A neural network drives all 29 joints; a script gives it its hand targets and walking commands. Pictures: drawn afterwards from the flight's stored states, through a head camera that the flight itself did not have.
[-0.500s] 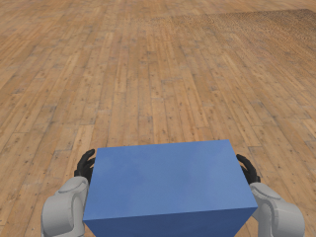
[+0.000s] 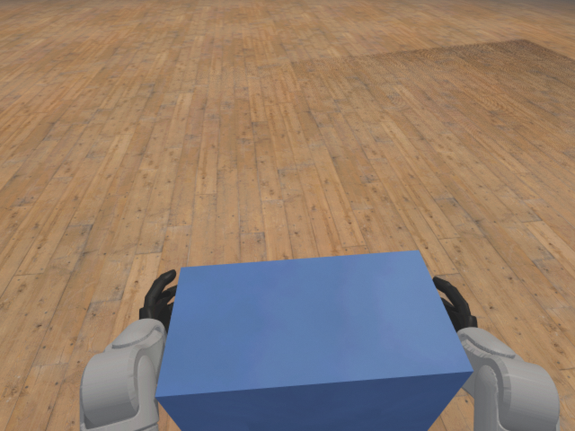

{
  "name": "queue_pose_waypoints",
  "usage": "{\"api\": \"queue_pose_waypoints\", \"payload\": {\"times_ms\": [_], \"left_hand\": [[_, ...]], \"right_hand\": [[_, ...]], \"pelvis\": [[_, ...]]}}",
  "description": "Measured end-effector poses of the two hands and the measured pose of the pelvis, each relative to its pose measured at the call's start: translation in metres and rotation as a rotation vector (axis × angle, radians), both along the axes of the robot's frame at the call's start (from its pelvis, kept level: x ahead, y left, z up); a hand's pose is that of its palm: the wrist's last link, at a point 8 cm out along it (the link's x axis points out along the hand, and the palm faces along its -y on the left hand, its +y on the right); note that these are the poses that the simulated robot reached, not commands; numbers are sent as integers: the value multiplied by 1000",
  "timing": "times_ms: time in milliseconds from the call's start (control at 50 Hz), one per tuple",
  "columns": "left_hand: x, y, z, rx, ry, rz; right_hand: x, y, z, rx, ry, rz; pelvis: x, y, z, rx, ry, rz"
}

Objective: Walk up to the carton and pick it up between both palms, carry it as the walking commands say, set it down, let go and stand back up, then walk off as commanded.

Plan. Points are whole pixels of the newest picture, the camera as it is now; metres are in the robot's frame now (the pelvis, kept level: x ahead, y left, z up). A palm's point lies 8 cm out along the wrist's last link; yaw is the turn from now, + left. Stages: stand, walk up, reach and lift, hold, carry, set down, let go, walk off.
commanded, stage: carry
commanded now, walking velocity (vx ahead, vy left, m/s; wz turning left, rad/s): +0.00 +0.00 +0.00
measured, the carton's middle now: (306, 372) +0.22 +0.00 +0.03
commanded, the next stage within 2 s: hold in 1.74 s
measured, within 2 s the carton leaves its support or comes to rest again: neither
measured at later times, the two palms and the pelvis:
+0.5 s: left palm (161, 320) +0.26 +0.19 +0.07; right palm (447, 332) +0.26 -0.18 +0.07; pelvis +0.01 +0.00 +0.00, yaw +0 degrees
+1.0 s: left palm (161, 319) +0.26 +0.19 +0.08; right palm (452, 331) +0.25 -0.18 +0.08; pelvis +0.01 +0.00 +0.00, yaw +0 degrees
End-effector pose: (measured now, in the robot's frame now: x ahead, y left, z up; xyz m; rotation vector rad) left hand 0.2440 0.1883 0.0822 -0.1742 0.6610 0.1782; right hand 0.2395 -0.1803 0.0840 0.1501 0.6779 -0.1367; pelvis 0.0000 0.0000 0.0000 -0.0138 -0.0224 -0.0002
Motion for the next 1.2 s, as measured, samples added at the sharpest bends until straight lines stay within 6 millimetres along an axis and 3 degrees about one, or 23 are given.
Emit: {"api": "queue_pose_waypoints", "payload": {"times_ms": [320, 1200], "left_hand": [[19, 4, -4, 7, 35, -10], [16, -1, -4, 12, 35, -11]], "right_hand": [[16, 4, -6, -5, 35, -1], [13, -1, -8, 0, 35, -1]], "pelvis": [[10, 3, 3, -3, 23, -2], [6, -1, 2, 2, 37, -3]]}}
